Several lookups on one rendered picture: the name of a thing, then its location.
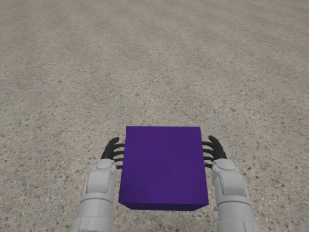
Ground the robot left forearm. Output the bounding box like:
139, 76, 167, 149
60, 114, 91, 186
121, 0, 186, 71
71, 158, 117, 232

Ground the robot right forearm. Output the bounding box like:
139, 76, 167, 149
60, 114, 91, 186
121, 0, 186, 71
212, 158, 261, 232

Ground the left robot hand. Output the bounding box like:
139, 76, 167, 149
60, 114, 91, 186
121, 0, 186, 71
101, 137, 125, 170

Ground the right robot hand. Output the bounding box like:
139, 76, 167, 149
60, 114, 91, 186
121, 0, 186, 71
202, 135, 227, 169

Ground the carton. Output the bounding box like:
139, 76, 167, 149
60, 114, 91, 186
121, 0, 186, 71
118, 126, 209, 211

